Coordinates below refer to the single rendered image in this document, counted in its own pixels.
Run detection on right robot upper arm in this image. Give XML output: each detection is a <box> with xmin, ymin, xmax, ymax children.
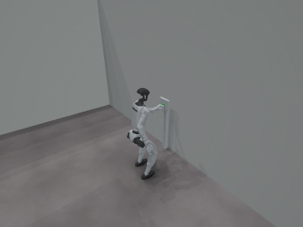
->
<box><xmin>136</xmin><ymin>107</ymin><xmax>150</xmax><ymax>131</ymax></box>

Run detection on robot right forearm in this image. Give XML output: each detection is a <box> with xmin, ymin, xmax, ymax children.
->
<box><xmin>138</xmin><ymin>125</ymin><xmax>150</xmax><ymax>147</ymax></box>

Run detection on panel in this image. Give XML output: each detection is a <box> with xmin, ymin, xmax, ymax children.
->
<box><xmin>159</xmin><ymin>96</ymin><xmax>169</xmax><ymax>149</ymax></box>

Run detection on right robot thigh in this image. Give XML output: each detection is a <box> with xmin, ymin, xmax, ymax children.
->
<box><xmin>135</xmin><ymin>138</ymin><xmax>157</xmax><ymax>156</ymax></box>

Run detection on robot left foot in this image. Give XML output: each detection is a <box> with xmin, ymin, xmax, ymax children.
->
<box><xmin>135</xmin><ymin>158</ymin><xmax>148</xmax><ymax>167</ymax></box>

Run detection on left robot hand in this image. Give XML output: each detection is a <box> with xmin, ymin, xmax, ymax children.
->
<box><xmin>157</xmin><ymin>104</ymin><xmax>165</xmax><ymax>112</ymax></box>

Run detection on right robot hand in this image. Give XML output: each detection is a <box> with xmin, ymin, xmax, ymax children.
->
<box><xmin>146</xmin><ymin>144</ymin><xmax>155</xmax><ymax>158</ymax></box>

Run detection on robot left forearm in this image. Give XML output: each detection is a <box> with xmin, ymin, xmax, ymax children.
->
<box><xmin>148</xmin><ymin>107</ymin><xmax>158</xmax><ymax>114</ymax></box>

